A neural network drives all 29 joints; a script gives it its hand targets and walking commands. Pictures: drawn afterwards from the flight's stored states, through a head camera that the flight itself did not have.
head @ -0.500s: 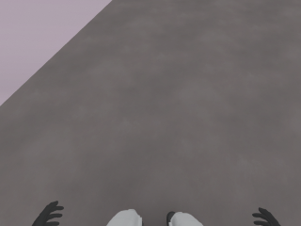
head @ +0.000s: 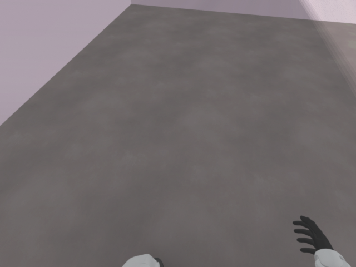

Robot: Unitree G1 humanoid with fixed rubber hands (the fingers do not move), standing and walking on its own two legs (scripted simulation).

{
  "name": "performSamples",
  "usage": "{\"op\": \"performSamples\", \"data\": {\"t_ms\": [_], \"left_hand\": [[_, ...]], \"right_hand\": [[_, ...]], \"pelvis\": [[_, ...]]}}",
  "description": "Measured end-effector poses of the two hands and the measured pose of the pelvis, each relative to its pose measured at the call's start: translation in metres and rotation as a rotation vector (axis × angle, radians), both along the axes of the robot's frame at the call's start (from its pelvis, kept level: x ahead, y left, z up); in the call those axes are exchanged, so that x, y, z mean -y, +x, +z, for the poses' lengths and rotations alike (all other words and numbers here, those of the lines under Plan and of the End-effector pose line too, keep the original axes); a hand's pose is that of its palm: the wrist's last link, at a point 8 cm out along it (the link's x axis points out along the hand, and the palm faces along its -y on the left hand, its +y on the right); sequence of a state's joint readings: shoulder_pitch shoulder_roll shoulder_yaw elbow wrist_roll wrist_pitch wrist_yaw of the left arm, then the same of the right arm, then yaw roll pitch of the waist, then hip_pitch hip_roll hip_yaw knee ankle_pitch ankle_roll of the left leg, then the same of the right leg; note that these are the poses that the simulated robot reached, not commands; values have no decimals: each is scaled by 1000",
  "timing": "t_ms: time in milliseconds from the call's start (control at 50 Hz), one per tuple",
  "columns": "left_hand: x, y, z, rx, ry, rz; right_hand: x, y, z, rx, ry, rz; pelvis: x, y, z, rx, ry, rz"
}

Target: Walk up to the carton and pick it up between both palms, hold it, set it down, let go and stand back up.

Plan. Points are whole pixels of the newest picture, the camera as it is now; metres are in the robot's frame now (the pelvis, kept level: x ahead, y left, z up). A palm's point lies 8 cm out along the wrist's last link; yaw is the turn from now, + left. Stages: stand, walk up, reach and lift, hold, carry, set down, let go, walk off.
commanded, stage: walk up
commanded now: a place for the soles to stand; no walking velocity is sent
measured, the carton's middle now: out of the picture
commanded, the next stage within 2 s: none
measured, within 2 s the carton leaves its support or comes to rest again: neither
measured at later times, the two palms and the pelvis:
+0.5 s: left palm out of the picture +0.06 +0.29 -0.08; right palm out of the picture -0.12 -0.32 -0.08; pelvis -0.11 +0.01 +0.02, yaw -12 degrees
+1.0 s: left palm out of the picture +0.00 +0.22 -0.07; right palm out of the picture -0.26 -0.36 -0.08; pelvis -0.21 -0.02 +0.01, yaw -30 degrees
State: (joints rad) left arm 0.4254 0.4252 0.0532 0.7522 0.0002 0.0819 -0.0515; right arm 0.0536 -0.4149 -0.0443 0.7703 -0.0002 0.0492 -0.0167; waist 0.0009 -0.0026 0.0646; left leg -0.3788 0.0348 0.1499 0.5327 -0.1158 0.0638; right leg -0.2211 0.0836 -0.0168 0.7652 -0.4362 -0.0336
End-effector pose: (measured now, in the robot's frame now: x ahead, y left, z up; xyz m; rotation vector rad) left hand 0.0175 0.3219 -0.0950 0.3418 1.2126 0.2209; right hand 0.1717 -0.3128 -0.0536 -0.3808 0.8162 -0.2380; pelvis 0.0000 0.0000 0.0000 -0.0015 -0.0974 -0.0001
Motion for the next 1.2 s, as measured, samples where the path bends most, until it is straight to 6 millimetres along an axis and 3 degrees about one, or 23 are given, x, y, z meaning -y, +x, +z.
{"op": "performSamples", "data": {"t_ms": [60, 120, 200, 280, 520, 580, 700, 780, 900, 980, 1120, 1200], "left_hand": [[6, -27, -1, -29, 25, 2], [14, -35, 10, -33, 29, -8], [18, -17, 27, -37, 45, -73], [25, 7, 32, -9, 43, -147], [37, 42, 18, 126, -52, -300], [38, 43, 20, 157, -74, -331], [43, 25, 16, 126, -101, -403], [57, 20, 16, 115, -98, -467], [85, 2, 11, 91, -56, -540], [94, -15, 20, 41, -34, -565], [131, 19, 22, 38, -51, -707], [153, 41, 13, 78, -102, -781]], "right_hand": [[10, -30, -22, -33, 22, -25], [16, -75, -34, -134, 47, -68], [24, -136, -42, -255, 65, -134], [24, -190, -48, -368, 72, -181], [9, -302, -23, -388, 15, -333], [9, -316, -10, -349, -9, -361], [19, -301, 11, -136, -43, -373], [30, -313, 12, -54, -39, -405], [59, -370, -16, -53, -14, -490], [54, -415, -29, -133, 37, -554], [23, -507, -32, -309, 72, -691], [-1, -544, -27, -359, 55, -759]], "pelvis": [[8, -22, -9, 18, 8, -7], [13, -34, 0, 15, 16, -16], [14, -49, 12, -64, 35, -63], [13, -66, 16, -112, 39, -99], [-12, -113, 17, -107, 2, -222], [-15, -123, 20, -93, -21, -248], [-17, -144, 19, -74, -17, -326], [-11, -161, 14, -64, 1, -386], [10, -190, -3, -60, 44, -460], [16, -203, 4, -50, 47, -502], [14, -214, 11, -124, 48, -611], [6, -215, 8, -140, 23, -666]]}}
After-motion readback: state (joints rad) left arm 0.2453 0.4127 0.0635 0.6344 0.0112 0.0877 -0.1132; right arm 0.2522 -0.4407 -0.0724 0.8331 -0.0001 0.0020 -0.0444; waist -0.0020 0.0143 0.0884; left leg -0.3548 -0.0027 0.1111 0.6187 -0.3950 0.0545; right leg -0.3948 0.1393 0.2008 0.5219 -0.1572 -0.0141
